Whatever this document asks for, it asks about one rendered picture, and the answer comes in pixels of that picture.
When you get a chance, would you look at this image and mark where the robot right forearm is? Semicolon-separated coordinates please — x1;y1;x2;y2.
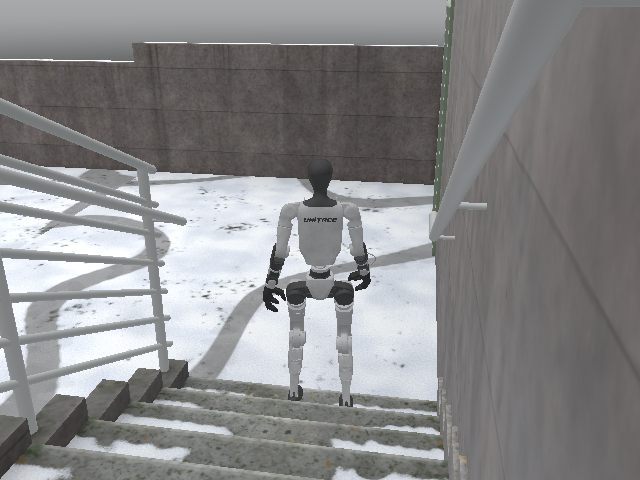
354;242;370;276

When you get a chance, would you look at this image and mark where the robot left forearm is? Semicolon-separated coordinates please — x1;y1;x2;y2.
265;243;285;289

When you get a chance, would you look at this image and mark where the robot right thigh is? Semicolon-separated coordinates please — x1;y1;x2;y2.
334;280;354;354

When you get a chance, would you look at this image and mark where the right robot upper arm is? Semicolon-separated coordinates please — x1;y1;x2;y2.
341;202;365;257

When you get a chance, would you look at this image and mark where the robot right foot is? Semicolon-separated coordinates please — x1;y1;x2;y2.
339;394;353;407

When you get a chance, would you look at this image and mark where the left robot upper arm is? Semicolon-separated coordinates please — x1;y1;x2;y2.
274;202;300;259

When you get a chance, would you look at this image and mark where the left robot hand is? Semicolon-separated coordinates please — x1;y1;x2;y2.
263;286;286;312

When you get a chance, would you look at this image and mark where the right robot hand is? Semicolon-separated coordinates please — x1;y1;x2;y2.
348;271;371;291

